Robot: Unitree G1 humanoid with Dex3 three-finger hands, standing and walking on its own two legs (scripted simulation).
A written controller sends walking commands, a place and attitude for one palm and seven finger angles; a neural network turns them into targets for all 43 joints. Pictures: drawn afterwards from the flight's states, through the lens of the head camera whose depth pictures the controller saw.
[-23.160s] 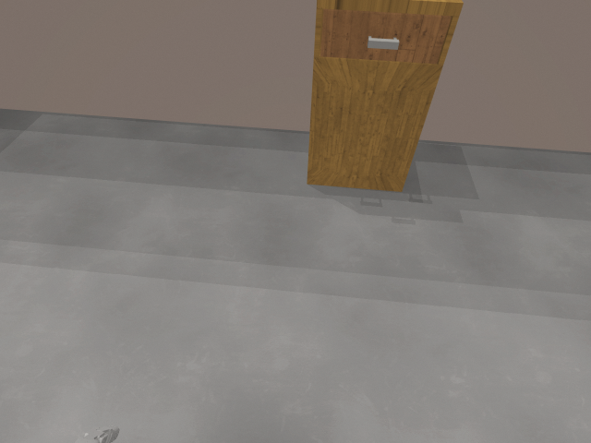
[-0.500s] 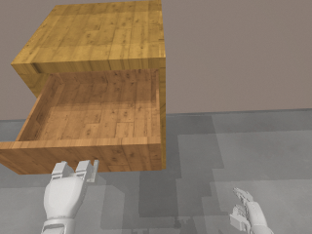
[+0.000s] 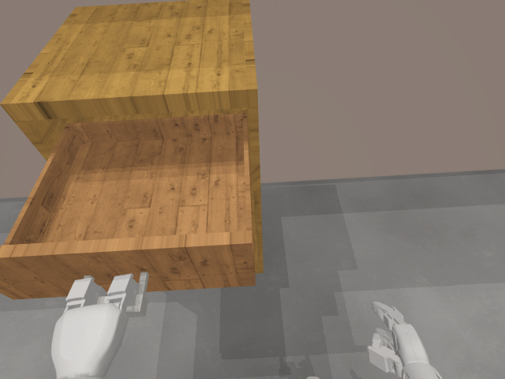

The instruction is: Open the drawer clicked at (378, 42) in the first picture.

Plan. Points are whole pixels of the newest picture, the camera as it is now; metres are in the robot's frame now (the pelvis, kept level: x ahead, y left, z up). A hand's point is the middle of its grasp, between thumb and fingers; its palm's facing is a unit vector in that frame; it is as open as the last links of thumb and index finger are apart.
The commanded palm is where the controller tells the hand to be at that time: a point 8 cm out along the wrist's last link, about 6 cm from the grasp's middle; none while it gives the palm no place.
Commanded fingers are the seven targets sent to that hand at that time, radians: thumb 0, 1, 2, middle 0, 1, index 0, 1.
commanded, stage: open the thumb to release the handle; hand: left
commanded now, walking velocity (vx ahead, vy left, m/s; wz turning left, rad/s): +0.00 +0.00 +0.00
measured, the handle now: (112, 293) +0.24 +0.24 +0.01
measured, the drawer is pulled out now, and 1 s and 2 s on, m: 0.30 0.30 0.30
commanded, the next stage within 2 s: lift the hand off the handle in 0.46 s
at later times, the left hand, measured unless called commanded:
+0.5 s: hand (112, 335) +0.18 +0.23 -0.01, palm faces +0.01 -0.07 -1.00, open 12.6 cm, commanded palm +0.16 +0.24 +0.04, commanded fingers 0.00 -0.50 0.30 -0.30 -1.20 -0.30 -1.20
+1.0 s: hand (113, 326) +0.20 +0.23 +0.00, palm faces +0.00 -0.06 -1.00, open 13.7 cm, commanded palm +0.18 +0.24 +0.06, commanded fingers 0.00 -0.50 0.30 -0.30 -1.20 -0.30 -1.20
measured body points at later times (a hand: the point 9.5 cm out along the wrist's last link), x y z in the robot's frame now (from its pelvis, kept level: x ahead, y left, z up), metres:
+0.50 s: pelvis -0.02 -0.01 +0.01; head +0.01 -0.03 +0.46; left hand +0.18 +0.23 +0.05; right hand +0.20 -0.22 -0.09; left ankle -0.05 +0.13 -0.69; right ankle +0.02 -0.11 -0.69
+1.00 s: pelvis -0.04 -0.01 +0.01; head +0.00 -0.03 +0.46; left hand +0.19 +0.23 +0.05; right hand +0.17 -0.22 -0.10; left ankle -0.05 +0.13 -0.69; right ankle +0.02 -0.11 -0.69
